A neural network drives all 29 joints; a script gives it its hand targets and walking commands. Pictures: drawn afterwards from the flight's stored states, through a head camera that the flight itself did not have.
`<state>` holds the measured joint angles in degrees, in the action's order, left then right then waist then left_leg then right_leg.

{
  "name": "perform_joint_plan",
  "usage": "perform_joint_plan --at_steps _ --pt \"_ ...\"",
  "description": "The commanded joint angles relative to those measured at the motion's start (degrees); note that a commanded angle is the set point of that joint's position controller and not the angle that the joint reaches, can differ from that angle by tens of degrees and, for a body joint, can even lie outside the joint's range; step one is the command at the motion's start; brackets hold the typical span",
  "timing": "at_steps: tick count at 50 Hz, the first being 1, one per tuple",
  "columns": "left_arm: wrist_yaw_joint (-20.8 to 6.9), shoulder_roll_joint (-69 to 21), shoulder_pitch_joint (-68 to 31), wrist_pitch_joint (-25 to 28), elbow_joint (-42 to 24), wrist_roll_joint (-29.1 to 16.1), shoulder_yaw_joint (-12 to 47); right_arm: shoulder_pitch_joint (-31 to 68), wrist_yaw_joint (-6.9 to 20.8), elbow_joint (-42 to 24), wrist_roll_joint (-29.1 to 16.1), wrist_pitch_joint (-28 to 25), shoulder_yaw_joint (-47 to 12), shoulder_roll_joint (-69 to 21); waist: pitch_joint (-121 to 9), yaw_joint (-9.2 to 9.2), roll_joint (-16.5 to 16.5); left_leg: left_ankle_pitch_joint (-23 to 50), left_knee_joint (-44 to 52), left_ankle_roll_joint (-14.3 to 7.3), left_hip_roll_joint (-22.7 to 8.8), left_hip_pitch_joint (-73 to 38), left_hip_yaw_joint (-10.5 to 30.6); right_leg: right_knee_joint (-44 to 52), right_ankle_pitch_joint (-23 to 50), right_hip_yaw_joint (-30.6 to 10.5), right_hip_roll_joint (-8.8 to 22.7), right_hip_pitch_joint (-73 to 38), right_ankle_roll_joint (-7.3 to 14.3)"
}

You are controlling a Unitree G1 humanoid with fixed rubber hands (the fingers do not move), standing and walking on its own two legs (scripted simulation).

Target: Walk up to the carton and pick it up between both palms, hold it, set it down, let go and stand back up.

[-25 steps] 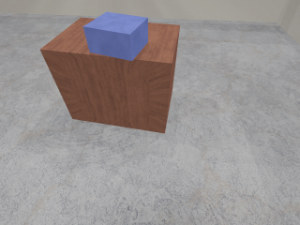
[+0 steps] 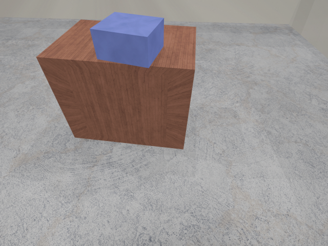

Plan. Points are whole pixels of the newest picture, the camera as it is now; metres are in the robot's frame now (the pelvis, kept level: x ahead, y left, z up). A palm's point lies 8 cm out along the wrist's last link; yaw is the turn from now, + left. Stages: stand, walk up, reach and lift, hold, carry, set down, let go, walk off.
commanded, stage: walk up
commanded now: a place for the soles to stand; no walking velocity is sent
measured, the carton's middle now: (130, 38) +1.12 +0.22 +0.02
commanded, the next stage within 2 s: none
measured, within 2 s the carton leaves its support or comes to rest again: neither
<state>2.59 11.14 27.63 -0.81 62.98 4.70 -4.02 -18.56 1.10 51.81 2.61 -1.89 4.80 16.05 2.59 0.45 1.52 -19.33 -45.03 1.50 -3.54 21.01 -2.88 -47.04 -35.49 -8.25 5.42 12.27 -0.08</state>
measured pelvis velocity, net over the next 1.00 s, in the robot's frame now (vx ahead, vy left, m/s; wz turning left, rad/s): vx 0.36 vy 0.18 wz -0.19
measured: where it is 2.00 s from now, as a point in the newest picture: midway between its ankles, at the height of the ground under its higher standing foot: (114, 188)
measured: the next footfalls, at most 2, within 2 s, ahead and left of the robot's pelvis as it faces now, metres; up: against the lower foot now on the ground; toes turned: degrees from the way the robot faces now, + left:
right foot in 0.36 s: +0.26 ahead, -0.06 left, +0.00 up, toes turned -13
left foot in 0.78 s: +0.45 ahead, +0.30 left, +0.00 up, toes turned -2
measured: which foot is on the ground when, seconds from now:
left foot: down 0.00-0.38, up 0.40-0.76, down 0.78-1.00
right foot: up 0.00-0.34, down 0.36-0.78, up 0.80-1.00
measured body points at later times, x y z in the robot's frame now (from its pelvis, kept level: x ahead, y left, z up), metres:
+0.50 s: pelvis +0.16 +0.06 -0.01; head +0.18 +0.02 +0.44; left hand +0.32 +0.28 -0.11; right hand +0.09 -0.18 -0.17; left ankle +0.12 +0.17 -0.62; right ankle +0.22 -0.05 -0.70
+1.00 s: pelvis +0.36 +0.18 +0.00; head +0.38 +0.17 +0.44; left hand +0.49 +0.42 -0.13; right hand +0.37 -0.06 -0.14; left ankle +0.41 +0.30 -0.70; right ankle +0.38 +0.08 -0.67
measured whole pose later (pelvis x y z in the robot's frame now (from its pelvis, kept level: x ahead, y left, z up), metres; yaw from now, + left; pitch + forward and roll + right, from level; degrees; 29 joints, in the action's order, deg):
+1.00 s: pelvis +0.36 +0.18 +0.00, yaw -11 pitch -4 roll +1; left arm 1.8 14.4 17.9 1.3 44.5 1.2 -1.9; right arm -17.5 0.9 45.7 1.7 0.8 -1.1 11.3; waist 5.8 -2.0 1.2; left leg -23.3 -47.9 -0.4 -4.5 20.8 -7.5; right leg -63.4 -36.1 4.2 2.1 29.1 1.1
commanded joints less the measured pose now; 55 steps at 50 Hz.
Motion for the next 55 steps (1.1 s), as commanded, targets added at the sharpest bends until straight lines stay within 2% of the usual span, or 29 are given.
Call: perform_joint_plan --at_steps 1,2,5,7,9,10,14,16,17,18,19,20,22,26,32,35,37,38,39,40,41,42,45,48,51,52,53,54,55 --pt "-1.5 1.2 -2.6 1.7 -13.6 -2.2 1.7 -9.2 -1.9 -1.2 -1.9 1.5 1.8 13.6 11.1 -2.28 -21.5 -48.4 42.0 -8.8 -19.2 -5.9 41.8 -28.6 -3.0 1.9 -7.0 32.8 1.8" --pt "-1.6 3.4 -5.2 2.2 -14.5 -2.2 1.5 -5.2 -2.1 -2.9 -2.7 1.0 1.5 13.4 13.1 -2.10 -16.8 -47.5 42.2 -11.7 -20.7 -3.3 43.9 -29.0 1.0 1.2 -3.1 32.5 1.6" --pt "-2.2 6.4 -7.4 3.0 -14.3 -2.3 0.9 -2.9 -2.3 -4.0 -1.4 -0.2 -0.2 8.8 13.6 -1.22 -9.1 -32.4 35.8 -13.9 -17.2 -3.4 28.9 -24.4 5.7 1.2 -1.0 30.2 0.6" --pt "-2.5 5.4 -7.3 2.9 -15.1 -2.6 1.3 -4.2 -2.3 -2.5 -0.4 -0.6 -1.1 7.1 13.7 -1.07 -9.4 -25.5 34.7 -14.9 -17.4 -1.3 23.6 -22.0 7.0 2.7 -0.7 27.5 0.6" --pt "-2.1 5.9 -9.9 2.6 -17.7 -2.5 1.5 -5.9 -2.0 -1.3 -0.2 -1.1 -1.0 7.7 15.5 -1.33 -8.7 -24.3 36.0 -16.6 -20.0 -0.7 24.0 -18.6 7.4 3.2 -0.3 27.6 1.1" --pt "-2.1 7.1 -9.9 2.7 -17.5 -2.9 1.0 -7.5 -2.2 -0.2 0.7 -1.1 -2.0 6.5 16.4 -1.23 -3.9 -21.2 34.7 -15.1 -20.3 -3.6 22.0 -15.3 9.2 3.1 -1.1 28.7 1.5" --pt "-2.7 4.3 -14.0 4.0 -20.8 -3.4 1.8 -7.1 -1.5 -0.2 1.5 -0.5 -2.4 7.7 10.6 -1.47 -3.6 1.7 25.8 -10.6 -14.1 -3.4 5.6 0.3 19.1 11.7 -4.7 13.9 3.9" --pt "-1.9 4.2 -6.3 4.4 -19.8 -3.1 1.0 -5.3 -1.0 -0.7 1.2 0.2 -3.2 7.7 4.3 2.70 -0.5 7.7 13.1 -8.6 -9.9 3.8 -2.6 8.8 27.5 16.0 -9.1 -6.2 4.6" --pt "-1.1 6.4 1.0 4.2 -18.5 -2.5 -0.4 -6.8 -0.7 -0.8 1.3 0.6 -4.0 6.6 -1.4 5.26 3.9 9.2 0.6 -6.7 -6.3 6.4 -6.4 10.8 27.0 12.6 -9.0 -16.4 5.3" --pt "-0.3 10.0 7.8 4.0 -18.5 -2.0 -1.7 -8.6 -0.4 -1.8 1.4 1.1 -5.3 4.9 -5.7 7.84 10.5 -1.0 -17.1 -3.8 -2.4 14.1 -8.8 16.0 13.8 -7.9 2.8 -23.6 8.8" --pt "0.9 14.2 8.5 3.7 -21.0 -2.2 -1.8 -11.0 0.1 -4.3 0.9 2.4 -5.0 6.2 -8.7 6.36 11.2 -18.7 -29.9 -0.8 1.0 18.3 -2.8 28.0 -4.5 -40.5 19.6 -21.7 13.6" --pt "2.5 15.2 5.8 2.9 -22.2 -4.4 -3.0 -7.6 0.5 -5.8 -0.4 4.2 -3.2 10.5 -6.6 6.85 5.7 -17.8 -36.4 -0.8 -0.8 21.4 1.5 33.8 -21.8 -47.4 22.1 -15.4 18.0" --pt "3.8 13.1 -0.7 3.3 -23.9 -4.9 -1.5 0.6 1.0 -8.2 0.4 4.9 -3.4 8.3 1.9 5.15 2.2 -11.9 -39.3 0.2 -2.0 27.4 4.0 34.4 -18.3 -38.3 19.1 -8.4 15.4" --pt "2.9 9.6 -7.3 6.3 -23.3 -2.9 0.0 -4.6 1.6 -6.3 0.7 4.4 -3.5 5.0 2.2 -0.20 3.9 -8.3 -31.5 2.5 -4.1 17.5 8.0 30.5 3.5 -18.1 14.4 3.5 13.6" --pt "1.5 11.6 -9.4 7.3 -21.5 -2.0 -0.8 0.3 3.1 -8.5 -0.1 3.6 -3.8 1.4 4.4 -1.15 7.0 -0.2 -13.4 2.2 -7.0 14.1 5.4 27.3 5.3 -5.9 11.1 9.6 12.0" --pt "0.4 12.8 -10.6 6.2 -21.5 -1.0 -1.3 -1.0 3.7 -8.4 -0.2 2.4 -3.1 1.2 2.6 -1.65 7.9 3.2 -2.8 0.0 -4.2 -0.9 -0.2 23.5 -0.9 0.0 8.6 16.9 9.5" --pt "-0.2 12.2 -12.2 4.7 -21.5 -0.1 -0.6 -6.9 3.2 -7.2 -0.6 1.9 -1.3 3.5 1.6 -5.78 2.0 6.3 4.2 -0.8 -0.7 -15.3 -6.0 15.8 -3.3 2.6 6.8 24.1 7.8" --pt "-0.5 8.8 -8.9 3.8 -20.8 0.5 0.5 -11.2 2.7 -5.8 -0.6 1.6 0.1 5.8 -0.3 -7.07 -5.7 1.6 6.2 -0.9 1.7 -20.3 -5.9 5.0 -2.5 5.2 3.1 25.4 5.7" --pt "-1.2 2.9 -4.9 3.2 -20.6 0.2 2.8 -14.8 2.1 -5.7 -0.3 1.2 0.9 8.8 -1.8 -8.30 -18.5 -7.0 12.9 -2.1 -3.9 -20.2 4.9 -12.6 -0.5 11.4 -3.1 27.1 2.8" --pt "-1.2 3.1 -4.8 2.7 -24.1 -2.5 2.4 -11.9 1.3 -8.9 -1.5 1.5 1.3 14.7 -2.5 -7.40 -26.2 -21.1 28.9 -9.6 -17.8 -17.4 35.6 -24.2 -9.3 10.9 -9.7 34.8 0.5" --pt "-0.9 5.2 -7.0 2.4 -25.3 -3.3 1.9 -7.0 0.3 -9.9 -3.3 2.2 1.7 16.5 0.3 -6.11 -20.3 -37.9 37.0 -15.1 -23.1 -11.6 46.0 -30.5 -10.8 7.9 -4.4 34.9 1.3" --pt "-0.9 6.8 -9.5 2.7 -25.5 -3.4 1.8 -4.8 -0.4 -10.6 -4.0 2.1 0.7 14.2 4.0 -5.93 -16.2 -36.2 36.3 -14.8 -21.0 -11.4 42.1 -31.3 -4.6 6.1 -3.1 37.0 1.5" --pt "-0.8 6.5 -6.5 3.6 -23.4 -3.4 1.8 -0.9 -1.3 -11.0 -1.6 1.6 -0.8 11.0 3.1 -3.85 -15.5 -18.4 27.8 -15.5 -17.7 -8.3 28.2 -24.6 -0.8 7.2 0.3 31.1 1.3" --pt "-0.6 4.9 -6.2 4.0 -24.0 -3.6 1.8 2.1 -0.9 -10.7 -0.4 1.3 -2.0 7.9 1.0 -2.36 -13.6 -3.3 23.4 -15.8 -16.6 -3.2 19.5 -13.4 -1.9 9.5 -0.8 20.8 1.1" --pt "-0.3 3.5 2.3 5.0 -22.2 -3.9 1.1 9.1 -0.3 -10.9 0.5 2.5 -3.8 6.5 -2.5 3.88 -7.0 1.6 10.5 -10.4 -9.7 9.0 6.1 9.0 23.8 14.3 -3.7 -4.1 3.5" --pt "0.2 5.2 6.1 5.2 -21.7 -3.1 0.1 7.3 0.0 -10.3 0.9 3.1 -4.9 3.5 -4.6 5.12 -0.5 -6.0 2.0 -7.1 -5.9 14.1 2.6 14.5 26.1 8.3 -2.3 -12.1 2.4" --pt "1.1 10.1 8.1 5.1 -22.7 -1.8 -1.3 5.8 0.4 -11.3 0.7 3.3 -6.1 -0.2 -4.0 5.96 12.1 -13.2 -13.8 -2.1 -0.3 23.4 -2.8 24.0 11.1 -15.0 10.2 -16.0 3.8" --pt "2.7 14.0 6.5 4.4 -25.1 -1.9 -2.3 4.4 0.6 -12.0 0.8 4.7 -4.6 2.7 -2.0 4.73 6.4 -19.9 -22.4 0.1 0.8 25.0 2.5 35.4 -12.9 -37.1 21.7 -9.5 6.3" --pt "3.8 14.6 4.8 3.7 -24.7 -3.1 -2.6 4.2 0.7 -11.1 0.8 6.3 -3.8 5.7 1.5 4.33 3.0 -20.7 -27.4 0.9 -2.0 25.6 4.0 36.1 -19.4 -39.4 25.0 -5.0 11.0"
